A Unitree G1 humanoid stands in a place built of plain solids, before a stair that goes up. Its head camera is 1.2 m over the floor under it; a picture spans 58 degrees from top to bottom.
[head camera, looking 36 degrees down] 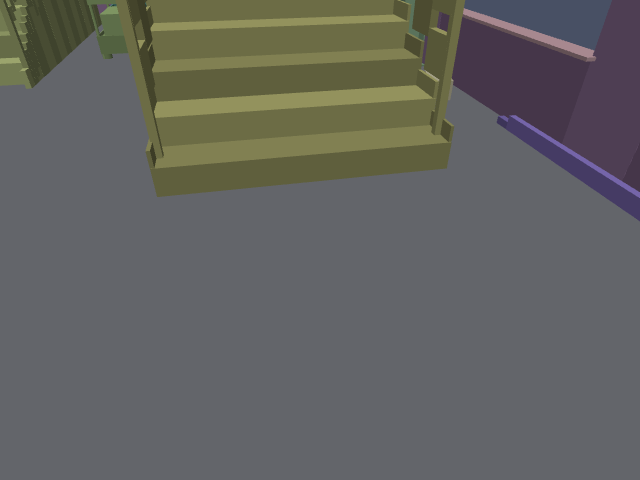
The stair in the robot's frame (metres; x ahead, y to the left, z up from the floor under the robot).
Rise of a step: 0.17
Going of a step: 0.28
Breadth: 1.70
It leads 12 degrees to the left of straight ahead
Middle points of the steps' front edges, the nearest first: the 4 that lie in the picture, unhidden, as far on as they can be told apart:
2.22 0.06 0.17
2.50 0.11 0.34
2.77 0.17 0.51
3.04 0.23 0.68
